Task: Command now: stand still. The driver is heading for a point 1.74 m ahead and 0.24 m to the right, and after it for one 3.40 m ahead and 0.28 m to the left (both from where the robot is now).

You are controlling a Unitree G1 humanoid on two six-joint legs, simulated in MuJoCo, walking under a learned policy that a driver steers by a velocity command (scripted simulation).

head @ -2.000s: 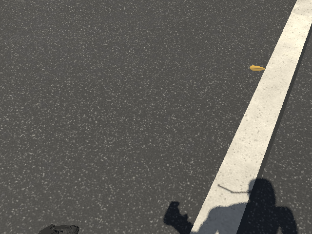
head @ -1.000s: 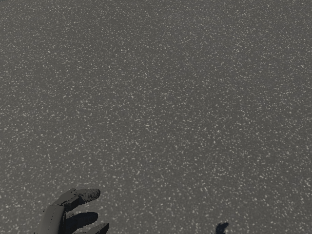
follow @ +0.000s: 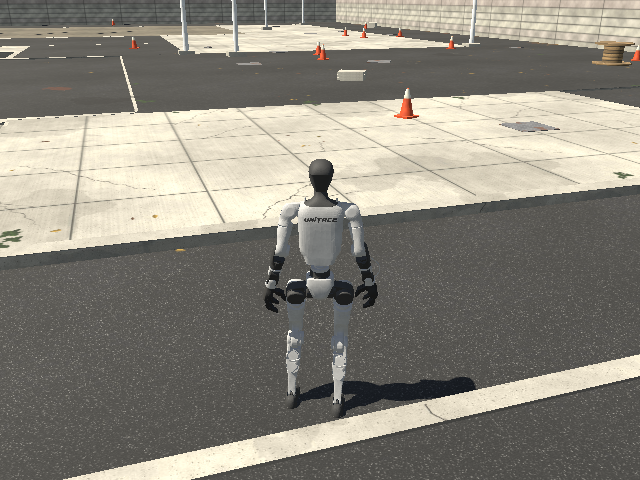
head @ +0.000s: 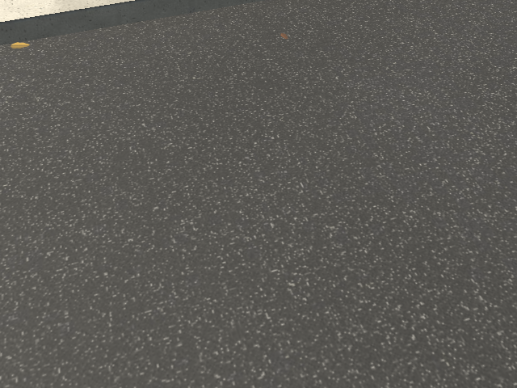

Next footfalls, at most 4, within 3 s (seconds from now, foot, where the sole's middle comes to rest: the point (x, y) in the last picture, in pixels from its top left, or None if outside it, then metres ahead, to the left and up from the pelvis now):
1.38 left None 0.19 0.17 -0.78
1.90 right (293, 363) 0.57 -0.04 -0.78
2.46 left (207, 267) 0.86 0.20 -0.78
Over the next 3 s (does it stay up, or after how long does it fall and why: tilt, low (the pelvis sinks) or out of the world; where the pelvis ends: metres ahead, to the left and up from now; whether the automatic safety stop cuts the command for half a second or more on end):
stays up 0.99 0.09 -0.01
